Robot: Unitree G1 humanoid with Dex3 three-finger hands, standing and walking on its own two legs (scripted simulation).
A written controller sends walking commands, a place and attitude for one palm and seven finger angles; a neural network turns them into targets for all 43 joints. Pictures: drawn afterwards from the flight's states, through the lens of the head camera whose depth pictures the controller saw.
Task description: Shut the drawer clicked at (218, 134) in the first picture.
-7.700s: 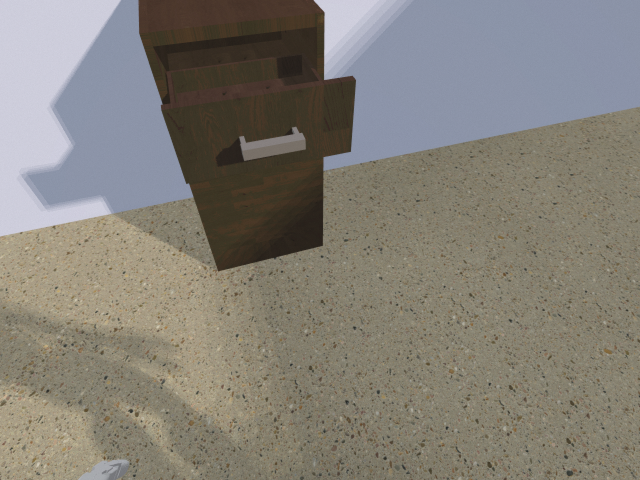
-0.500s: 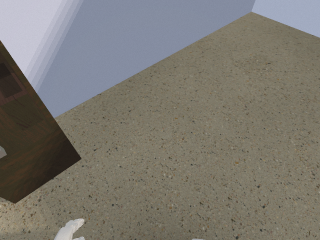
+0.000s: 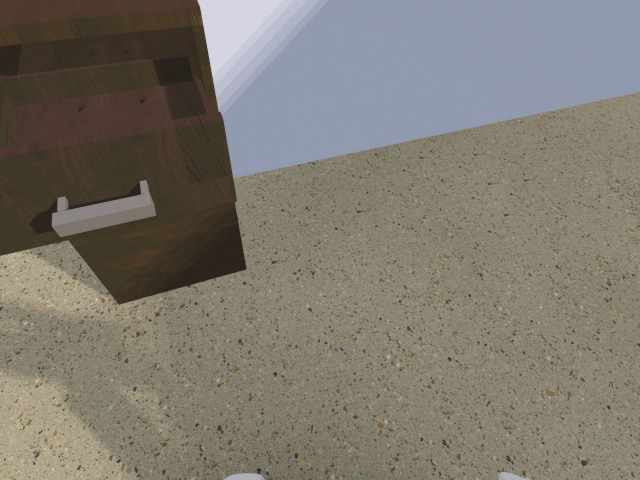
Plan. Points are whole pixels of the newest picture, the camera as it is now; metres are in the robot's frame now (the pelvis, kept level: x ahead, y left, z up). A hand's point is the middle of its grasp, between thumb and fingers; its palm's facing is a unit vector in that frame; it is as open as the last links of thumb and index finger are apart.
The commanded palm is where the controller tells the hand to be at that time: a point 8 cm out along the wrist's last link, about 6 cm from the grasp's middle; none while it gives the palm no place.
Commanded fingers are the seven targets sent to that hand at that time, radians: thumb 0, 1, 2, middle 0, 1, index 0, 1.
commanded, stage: turn to face it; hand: left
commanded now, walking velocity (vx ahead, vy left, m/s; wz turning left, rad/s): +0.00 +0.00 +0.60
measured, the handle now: (105, 204) +0.46 +0.36 +0.02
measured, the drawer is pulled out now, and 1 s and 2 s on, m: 0.29 0.29 0.29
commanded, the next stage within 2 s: take the last steps up to it in 0.56 s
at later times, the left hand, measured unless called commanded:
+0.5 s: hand out of the picture +0.05 +0.18 -0.12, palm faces +0.28 -0.91 -0.29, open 7.4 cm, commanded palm none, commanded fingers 0.00 0.90 0.90 -0.20 -0.30 -0.20 -0.30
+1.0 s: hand out of the picture -0.08 +0.19 -0.16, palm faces +0.43 -0.89 -0.16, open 7.4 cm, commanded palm none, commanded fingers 0.00 0.90 0.90 -0.20 -0.30 -0.20 -0.30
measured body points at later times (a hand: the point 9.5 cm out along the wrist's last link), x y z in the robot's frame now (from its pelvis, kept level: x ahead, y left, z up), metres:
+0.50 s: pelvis +0.01 -0.03 +0.01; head +0.04 -0.06 +0.46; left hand +0.03 +0.23 -0.10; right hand +0.14 -0.26 -0.15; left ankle -0.04 +0.10 -0.65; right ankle +0.04 -0.13 -0.72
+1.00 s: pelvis +0.01 +0.02 +0.03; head -0.01 +0.05 +0.47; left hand -0.10 +0.24 -0.14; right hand +0.12 -0.19 -0.11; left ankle -0.07 +0.09 -0.72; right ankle +0.08 -0.11 -0.64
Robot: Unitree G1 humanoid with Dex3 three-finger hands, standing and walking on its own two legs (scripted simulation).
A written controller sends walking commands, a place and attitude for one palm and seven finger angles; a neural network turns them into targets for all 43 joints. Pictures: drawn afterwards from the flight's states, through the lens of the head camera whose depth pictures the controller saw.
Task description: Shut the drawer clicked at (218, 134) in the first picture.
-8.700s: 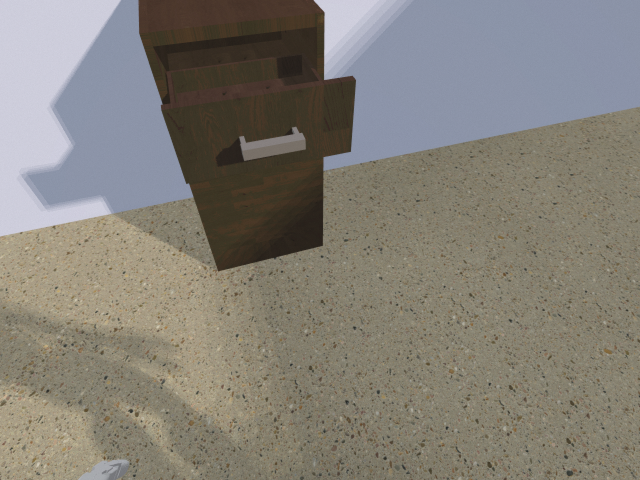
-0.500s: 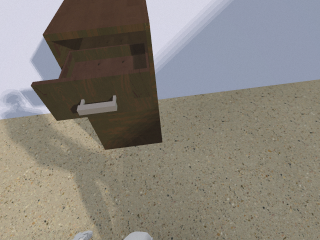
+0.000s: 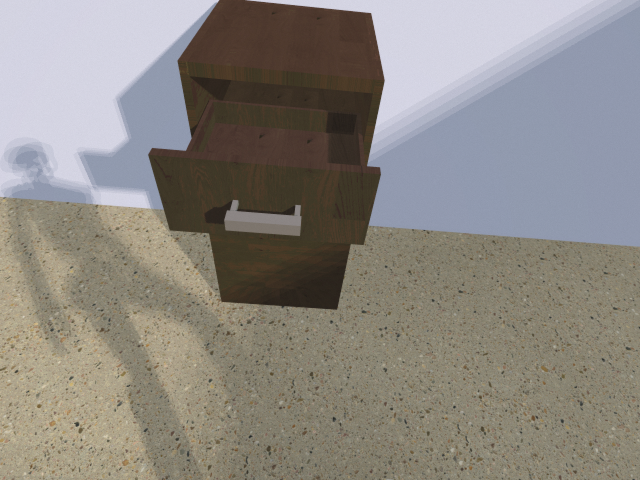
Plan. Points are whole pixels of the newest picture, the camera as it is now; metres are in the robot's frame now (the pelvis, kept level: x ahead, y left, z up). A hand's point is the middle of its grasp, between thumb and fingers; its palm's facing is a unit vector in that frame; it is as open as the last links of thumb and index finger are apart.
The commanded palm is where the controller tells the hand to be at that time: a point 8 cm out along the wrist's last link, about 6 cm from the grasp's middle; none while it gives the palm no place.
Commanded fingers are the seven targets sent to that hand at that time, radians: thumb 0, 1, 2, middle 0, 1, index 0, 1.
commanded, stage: take the last steps up to it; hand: left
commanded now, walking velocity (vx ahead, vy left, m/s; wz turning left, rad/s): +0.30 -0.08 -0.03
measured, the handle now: (265, 215) +0.54 +0.14 -0.01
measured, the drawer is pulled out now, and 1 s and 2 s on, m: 0.29 0.29 0.29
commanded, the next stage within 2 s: come to a stop and stand still in 0.60 s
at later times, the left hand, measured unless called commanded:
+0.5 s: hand (255, 434) +0.23 +0.11 -0.17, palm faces +0.05 -0.98 -0.20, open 7.2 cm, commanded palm none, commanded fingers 0.00 0.90 0.90 -0.20 -0.30 -0.20 -0.30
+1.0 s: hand (253, 444) +0.21 +0.11 -0.19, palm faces +0.07 -0.98 -0.16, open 7.4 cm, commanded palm none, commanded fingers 0.00 0.90 0.90 -0.20 -0.30 -0.20 -0.30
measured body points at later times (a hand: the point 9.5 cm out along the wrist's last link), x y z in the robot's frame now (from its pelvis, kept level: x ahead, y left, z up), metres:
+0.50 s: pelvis +0.14 -0.07 -0.01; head +0.14 -0.08 +0.44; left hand +0.22 +0.16 -0.16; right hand +0.10 -0.30 -0.17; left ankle +0.10 +0.05 -0.67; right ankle +0.19 -0.17 -0.75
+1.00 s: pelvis +0.23 -0.06 -0.01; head +0.24 -0.04 +0.44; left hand +0.21 +0.16 -0.17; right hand +0.29 -0.29 -0.15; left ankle +0.25 +0.04 -0.75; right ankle +0.23 -0.20 -0.71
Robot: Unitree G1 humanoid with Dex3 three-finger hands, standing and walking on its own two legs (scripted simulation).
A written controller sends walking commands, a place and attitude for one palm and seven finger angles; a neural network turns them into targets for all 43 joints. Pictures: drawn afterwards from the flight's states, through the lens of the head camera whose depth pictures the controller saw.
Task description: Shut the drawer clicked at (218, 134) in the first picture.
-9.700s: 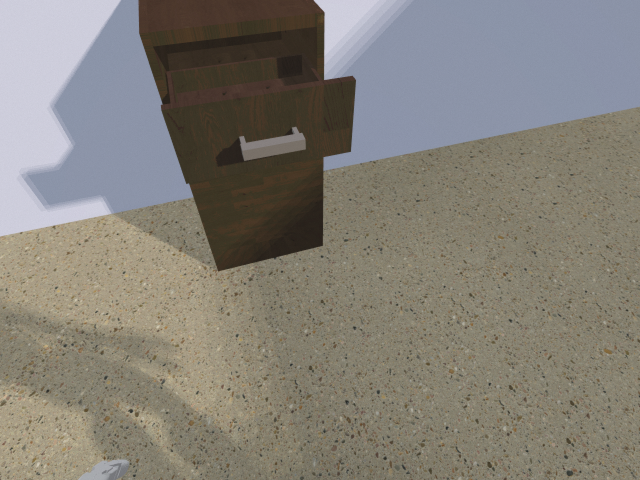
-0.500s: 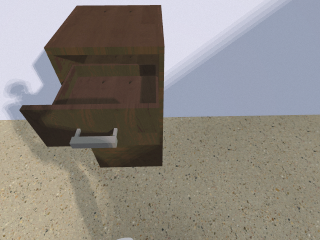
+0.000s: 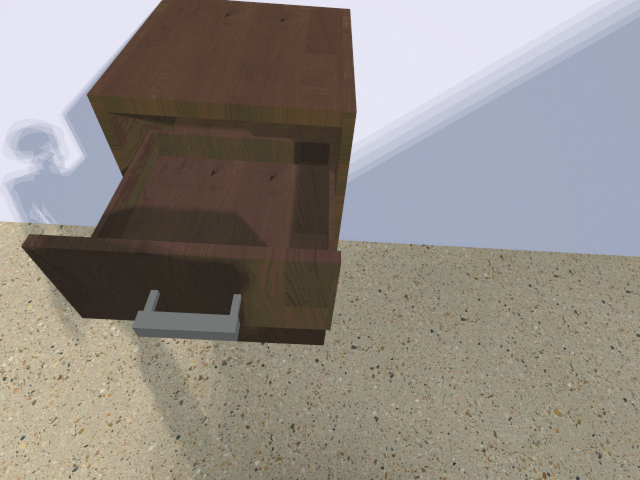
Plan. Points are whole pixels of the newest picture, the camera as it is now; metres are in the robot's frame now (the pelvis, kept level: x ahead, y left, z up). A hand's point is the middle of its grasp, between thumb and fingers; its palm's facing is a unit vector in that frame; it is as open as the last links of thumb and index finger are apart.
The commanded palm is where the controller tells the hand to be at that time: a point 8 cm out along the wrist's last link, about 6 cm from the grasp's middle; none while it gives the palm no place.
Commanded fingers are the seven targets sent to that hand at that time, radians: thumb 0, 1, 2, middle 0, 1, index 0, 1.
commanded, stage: come to a stop and stand still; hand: left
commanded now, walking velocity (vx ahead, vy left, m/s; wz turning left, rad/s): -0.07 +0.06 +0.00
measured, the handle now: (191, 312) +0.31 +0.20 +0.00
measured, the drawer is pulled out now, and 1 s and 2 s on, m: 0.29 0.29 0.29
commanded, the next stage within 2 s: look again from close up in 0.70 s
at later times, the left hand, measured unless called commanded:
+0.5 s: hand out of the picture +0.00 +0.16 -0.17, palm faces +0.09 -0.96 -0.25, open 7.3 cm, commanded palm none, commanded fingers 0.00 0.90 0.90 -0.20 -0.30 -0.20 -0.30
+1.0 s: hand out of the picture -0.03 +0.13 -0.18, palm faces +0.01 -0.98 -0.18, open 7.3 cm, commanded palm none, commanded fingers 0.00 0.90 0.90 -0.20 -0.30 -0.20 -0.30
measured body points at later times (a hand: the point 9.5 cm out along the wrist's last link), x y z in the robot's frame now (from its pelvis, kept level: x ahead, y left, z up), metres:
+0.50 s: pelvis -0.04 -0.03 +0.00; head -0.02 -0.04 +0.45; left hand -0.01 +0.21 -0.15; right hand -0.01 -0.27 -0.16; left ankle -0.08 +0.10 -0.74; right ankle +0.01 -0.15 -0.74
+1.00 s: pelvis -0.02 -0.03 -0.01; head -0.01 -0.04 +0.44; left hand -0.03 +0.18 -0.17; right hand -0.03 -0.26 -0.17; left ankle -0.08 +0.10 -0.74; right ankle -0.01 -0.14 -0.74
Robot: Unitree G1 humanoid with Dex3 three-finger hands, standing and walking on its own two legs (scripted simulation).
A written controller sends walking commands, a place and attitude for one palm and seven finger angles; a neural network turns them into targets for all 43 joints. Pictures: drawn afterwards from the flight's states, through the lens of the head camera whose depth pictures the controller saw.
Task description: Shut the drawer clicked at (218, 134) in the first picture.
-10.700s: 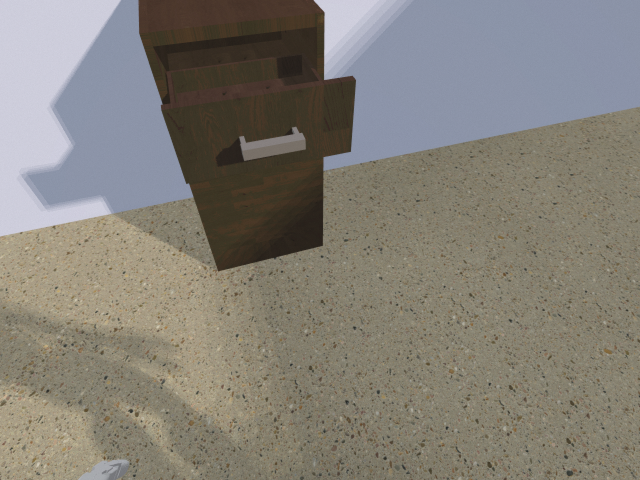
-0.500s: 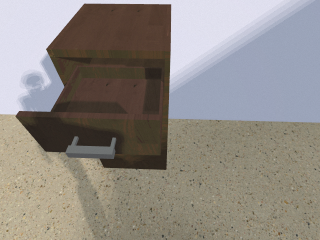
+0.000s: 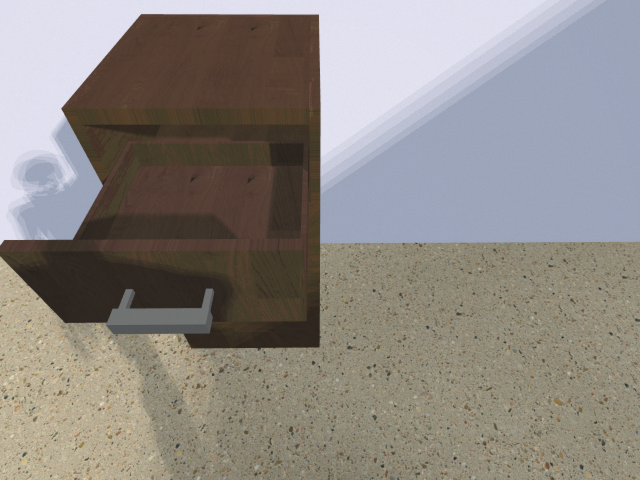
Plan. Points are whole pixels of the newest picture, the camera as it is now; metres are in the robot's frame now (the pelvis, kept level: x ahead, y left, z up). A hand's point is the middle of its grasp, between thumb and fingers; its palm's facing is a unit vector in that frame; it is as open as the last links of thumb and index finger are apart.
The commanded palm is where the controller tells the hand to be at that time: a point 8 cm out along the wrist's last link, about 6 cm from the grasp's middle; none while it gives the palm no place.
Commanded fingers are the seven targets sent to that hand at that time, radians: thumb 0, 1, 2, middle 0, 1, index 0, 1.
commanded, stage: look again from close up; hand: left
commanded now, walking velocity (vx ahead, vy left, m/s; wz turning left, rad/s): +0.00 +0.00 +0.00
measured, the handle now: (165, 308) +0.34 +0.24 +0.01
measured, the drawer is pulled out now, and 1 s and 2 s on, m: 0.29 0.29 0.29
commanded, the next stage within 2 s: raise the hand and make a fist in 0.34 s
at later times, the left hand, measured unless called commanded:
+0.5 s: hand out of the picture +0.06 +0.23 -0.15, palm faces +0.11 -0.97 -0.21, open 7.4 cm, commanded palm +0.09 +0.26 -0.06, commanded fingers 0.00 0.90 0.90 -0.28 -0.39 -0.28 -0.39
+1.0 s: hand (139, 477) +0.13 +0.21 +0.00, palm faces +0.14 -0.99 -0.07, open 5.2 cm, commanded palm +0.12 +0.26 +0.00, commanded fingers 0.00 0.90 0.90 -0.78 -0.93 -0.78 -0.93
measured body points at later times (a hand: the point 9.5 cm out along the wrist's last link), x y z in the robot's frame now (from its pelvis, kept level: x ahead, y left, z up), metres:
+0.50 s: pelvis -0.02 +0.04 +0.00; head -0.01 +0.04 +0.45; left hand +0.05 +0.28 -0.13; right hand +0.02 -0.20 -0.14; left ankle -0.06 +0.14 -0.73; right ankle +0.01 -0.10 -0.73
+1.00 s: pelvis -0.05 +0.01 -0.07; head +0.00 +0.02 +0.38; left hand +0.12 +0.26 +0.00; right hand +0.18 -0.20 -0.12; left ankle -0.06 +0.14 -0.73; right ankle +0.01 -0.11 -0.73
